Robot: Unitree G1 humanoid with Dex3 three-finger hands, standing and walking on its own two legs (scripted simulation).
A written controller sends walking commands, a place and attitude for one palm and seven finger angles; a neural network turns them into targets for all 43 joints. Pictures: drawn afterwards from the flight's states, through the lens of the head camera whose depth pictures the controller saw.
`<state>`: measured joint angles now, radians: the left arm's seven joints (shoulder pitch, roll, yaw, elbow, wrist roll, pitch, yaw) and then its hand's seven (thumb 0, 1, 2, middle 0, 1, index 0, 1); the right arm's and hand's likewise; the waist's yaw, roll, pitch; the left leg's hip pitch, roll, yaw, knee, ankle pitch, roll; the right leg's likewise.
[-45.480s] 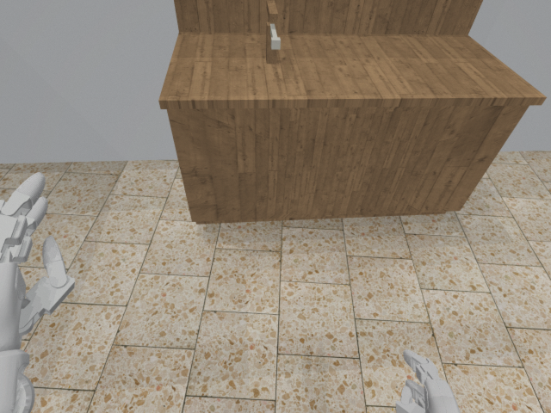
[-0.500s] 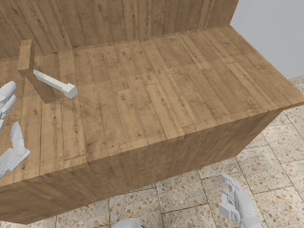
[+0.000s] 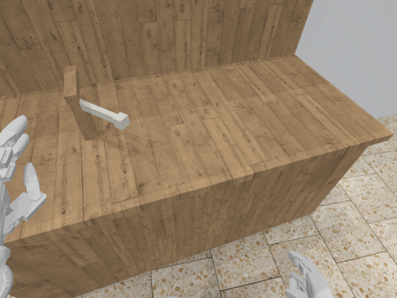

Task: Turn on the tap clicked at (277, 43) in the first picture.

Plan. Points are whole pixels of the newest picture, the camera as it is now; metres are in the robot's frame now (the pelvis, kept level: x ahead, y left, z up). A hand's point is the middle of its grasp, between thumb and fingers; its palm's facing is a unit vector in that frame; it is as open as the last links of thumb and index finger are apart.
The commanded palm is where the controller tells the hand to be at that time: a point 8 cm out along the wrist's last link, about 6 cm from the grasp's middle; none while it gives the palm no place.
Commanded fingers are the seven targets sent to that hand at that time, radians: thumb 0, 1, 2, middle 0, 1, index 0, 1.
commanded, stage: come to a stop and stand still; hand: left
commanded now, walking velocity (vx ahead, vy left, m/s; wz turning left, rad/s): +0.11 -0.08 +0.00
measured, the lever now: (121, 121) +0.48 +0.24 +0.07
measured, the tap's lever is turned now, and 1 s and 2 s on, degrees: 44 44 44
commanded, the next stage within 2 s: look again from close up in 1.48 s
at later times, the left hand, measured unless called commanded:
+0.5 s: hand (28, 214) +0.18 +0.25 +0.18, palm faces +0.27 -0.85 -0.45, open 7.4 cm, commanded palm +0.13 +0.30 +0.19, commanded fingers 0.00 0.90 0.90 -0.20 -0.30 -0.20 -0.30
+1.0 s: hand out of the picture +0.13 +0.26 +0.18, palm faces +0.35 -0.85 -0.40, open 7.4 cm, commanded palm +0.08 +0.30 +0.19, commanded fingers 0.00 0.90 0.90 -0.20 -0.30 -0.20 -0.30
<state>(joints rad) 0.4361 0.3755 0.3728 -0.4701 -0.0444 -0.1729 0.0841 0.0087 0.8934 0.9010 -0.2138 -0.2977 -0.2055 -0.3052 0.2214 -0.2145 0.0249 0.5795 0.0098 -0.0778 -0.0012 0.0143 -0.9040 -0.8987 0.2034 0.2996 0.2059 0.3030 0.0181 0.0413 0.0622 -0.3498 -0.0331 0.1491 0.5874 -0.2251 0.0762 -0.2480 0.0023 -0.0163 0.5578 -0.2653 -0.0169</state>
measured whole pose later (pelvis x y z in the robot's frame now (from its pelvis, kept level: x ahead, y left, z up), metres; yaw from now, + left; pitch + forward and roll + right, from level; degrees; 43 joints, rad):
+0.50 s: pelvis -0.05 +0.03 -0.01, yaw -3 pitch -4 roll +0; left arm 0.45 0.42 0.37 -0.56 -0.03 -0.16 0.07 0.01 0.89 0.90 -0.21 -0.30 -0.20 -0.30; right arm 0.22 -0.16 0.04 0.57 0.01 -0.10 0.03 0.01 -0.91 -0.90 0.20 0.30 0.20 0.30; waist 0.00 -0.03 0.09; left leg -0.30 -0.01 -0.01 0.69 -0.32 0.01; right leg -0.35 0.06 -0.06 0.61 -0.22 -0.05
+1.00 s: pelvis -0.08 +0.02 +0.00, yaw +1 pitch -2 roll +0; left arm 0.47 0.39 0.37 -0.56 -0.07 -0.15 0.09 0.01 0.89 0.90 -0.21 -0.30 -0.21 -0.31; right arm 0.19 -0.20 0.01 0.62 0.03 -0.11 -0.01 0.01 -0.91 -0.90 0.20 0.30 0.20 0.30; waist 0.00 -0.02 0.05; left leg -0.30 0.00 0.00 0.72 -0.36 0.03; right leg -0.37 0.05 -0.09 0.56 -0.17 -0.09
